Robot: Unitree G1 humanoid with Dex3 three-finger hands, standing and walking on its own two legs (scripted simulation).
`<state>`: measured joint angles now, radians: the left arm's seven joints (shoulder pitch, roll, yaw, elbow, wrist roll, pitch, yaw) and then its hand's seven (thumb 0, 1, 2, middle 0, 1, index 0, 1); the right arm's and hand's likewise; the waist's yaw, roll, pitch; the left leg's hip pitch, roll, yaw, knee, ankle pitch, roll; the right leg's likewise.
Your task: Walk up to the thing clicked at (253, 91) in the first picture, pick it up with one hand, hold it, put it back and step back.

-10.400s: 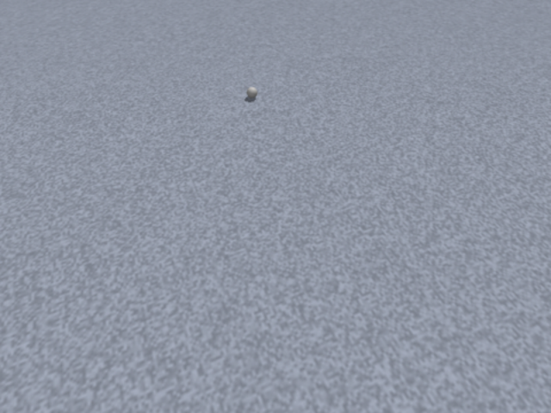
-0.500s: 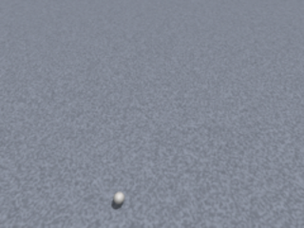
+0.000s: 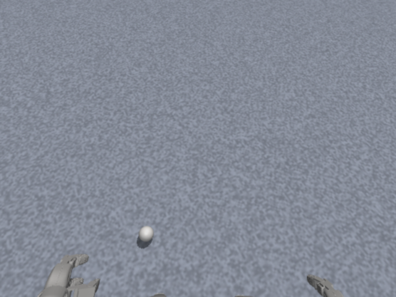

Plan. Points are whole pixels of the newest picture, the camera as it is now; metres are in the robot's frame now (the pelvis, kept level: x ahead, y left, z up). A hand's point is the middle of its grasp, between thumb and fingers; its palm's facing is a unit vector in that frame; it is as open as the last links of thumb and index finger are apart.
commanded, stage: rise first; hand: left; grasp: from above
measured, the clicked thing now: (146, 233) +0.43 +0.23 -0.72
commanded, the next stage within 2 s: none
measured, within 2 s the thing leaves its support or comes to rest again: neither
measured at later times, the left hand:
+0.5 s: hand out of the picture +0.13 +0.26 -0.21, palm faces -0.14 -0.88 -0.45, open 14.1 cm
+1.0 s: hand (106, 275) +0.22 +0.29 -0.38, palm faces -0.43 -0.53 -0.73, open 14.1 cm
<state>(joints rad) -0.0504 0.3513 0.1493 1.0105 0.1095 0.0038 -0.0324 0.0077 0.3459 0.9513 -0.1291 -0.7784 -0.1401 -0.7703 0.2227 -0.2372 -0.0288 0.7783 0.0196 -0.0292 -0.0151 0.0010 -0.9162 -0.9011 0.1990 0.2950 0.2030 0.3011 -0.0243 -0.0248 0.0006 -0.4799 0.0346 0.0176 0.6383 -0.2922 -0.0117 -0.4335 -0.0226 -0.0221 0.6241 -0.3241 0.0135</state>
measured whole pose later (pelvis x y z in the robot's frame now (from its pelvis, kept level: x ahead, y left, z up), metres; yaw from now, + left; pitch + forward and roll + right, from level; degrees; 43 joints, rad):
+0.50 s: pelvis +0.00 +0.00 -0.07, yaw +0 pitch +18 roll -2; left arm 0.22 0.33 0.15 0.53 0.24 0.18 -0.01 0.00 -0.54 1.02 -0.08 -1.05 -0.07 -1.07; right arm 0.18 -0.23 -0.04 0.57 0.00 -0.13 -0.02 0.01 -0.87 -0.89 0.20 0.29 0.20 0.30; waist -0.02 0.00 -0.11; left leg -0.94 0.05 -0.02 1.13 -0.51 -0.01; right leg -0.87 -0.02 -0.04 1.10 -0.54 0.01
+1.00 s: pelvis -0.05 +0.00 -0.24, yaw -1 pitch +33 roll -2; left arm -0.17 0.47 0.15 0.70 0.65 -0.11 0.08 0.00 -0.55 1.00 -0.09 -1.07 -0.09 -1.08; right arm 0.06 -0.29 -0.07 0.63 -0.01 -0.18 0.04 0.00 -0.88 -0.89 0.20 0.29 0.20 0.30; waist -0.02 0.01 -0.17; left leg -1.72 0.05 -0.04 1.81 -0.66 -0.02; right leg -1.66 -0.02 -0.03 1.81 -0.72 0.01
